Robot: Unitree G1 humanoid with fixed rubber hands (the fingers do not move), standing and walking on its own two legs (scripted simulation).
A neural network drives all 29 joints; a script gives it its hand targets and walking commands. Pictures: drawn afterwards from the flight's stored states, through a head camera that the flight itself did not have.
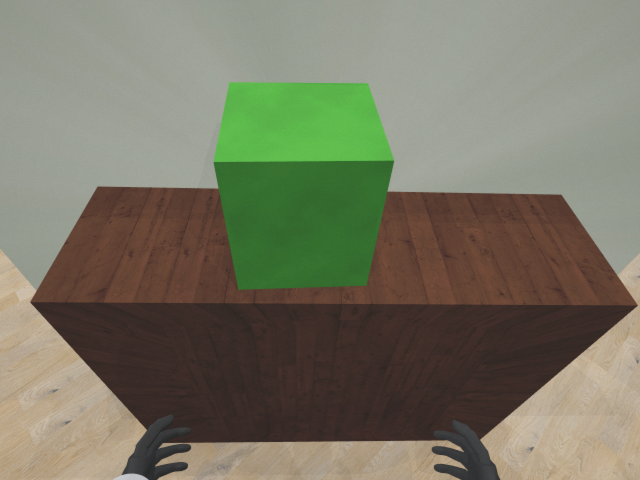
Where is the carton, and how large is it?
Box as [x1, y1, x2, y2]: [214, 82, 393, 289]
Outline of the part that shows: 229,82 214,157 214,166 238,289 366,285 393,163 393,158 367,83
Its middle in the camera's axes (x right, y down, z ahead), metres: -0.03 -0.08 +0.60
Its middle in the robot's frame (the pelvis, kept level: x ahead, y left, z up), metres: +0.51 +0.05 +0.09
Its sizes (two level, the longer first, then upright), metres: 0.210 0.200 0.250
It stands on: a pedestal, 0.75 m high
